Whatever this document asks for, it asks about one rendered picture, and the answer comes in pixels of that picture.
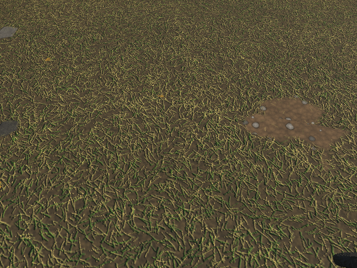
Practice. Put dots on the robot right hand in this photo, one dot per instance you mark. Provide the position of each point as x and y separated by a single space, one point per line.
346 259

